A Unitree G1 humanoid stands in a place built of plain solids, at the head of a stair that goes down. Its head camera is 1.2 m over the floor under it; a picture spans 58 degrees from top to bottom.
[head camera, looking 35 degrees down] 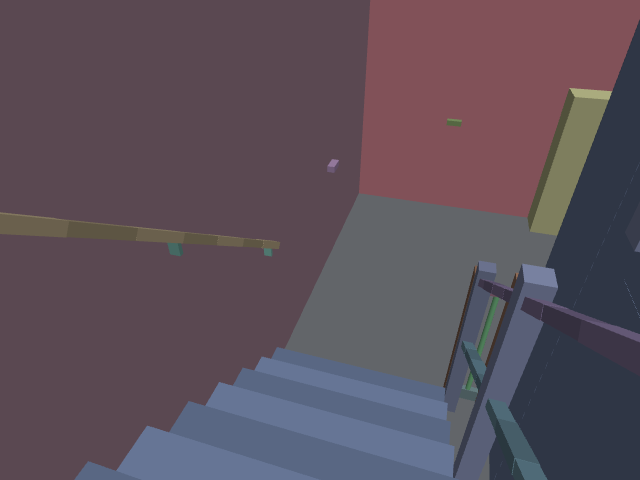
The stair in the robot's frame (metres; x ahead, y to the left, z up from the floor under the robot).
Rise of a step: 0.18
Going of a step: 0.24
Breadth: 1.20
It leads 17 degrees to the right of straight ahead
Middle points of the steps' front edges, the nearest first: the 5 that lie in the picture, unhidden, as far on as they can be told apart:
1.02 0.03 -0.53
1.26 -0.04 -0.71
1.49 -0.11 -0.89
1.73 -0.19 -1.07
1.96 -0.26 -1.25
